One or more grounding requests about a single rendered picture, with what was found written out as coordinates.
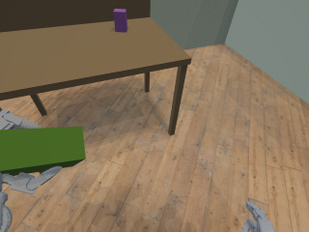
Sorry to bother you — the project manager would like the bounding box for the robot left forearm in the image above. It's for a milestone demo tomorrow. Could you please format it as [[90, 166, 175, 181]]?
[[0, 191, 13, 232]]

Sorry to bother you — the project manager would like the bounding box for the right robot hand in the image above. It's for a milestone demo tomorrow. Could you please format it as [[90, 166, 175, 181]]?
[[239, 201, 275, 232]]

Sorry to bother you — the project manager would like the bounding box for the table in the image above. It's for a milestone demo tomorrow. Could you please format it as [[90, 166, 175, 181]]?
[[0, 0, 192, 174]]

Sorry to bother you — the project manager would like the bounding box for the sponge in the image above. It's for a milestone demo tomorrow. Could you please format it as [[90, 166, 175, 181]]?
[[0, 126, 86, 176]]

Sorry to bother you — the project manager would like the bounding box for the left robot hand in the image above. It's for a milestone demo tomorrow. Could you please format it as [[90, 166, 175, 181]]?
[[0, 108, 63, 194]]

